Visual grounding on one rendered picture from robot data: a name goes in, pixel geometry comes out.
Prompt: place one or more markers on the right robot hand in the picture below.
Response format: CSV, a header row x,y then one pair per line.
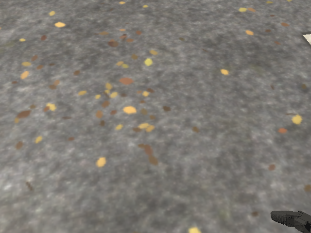
x,y
299,220

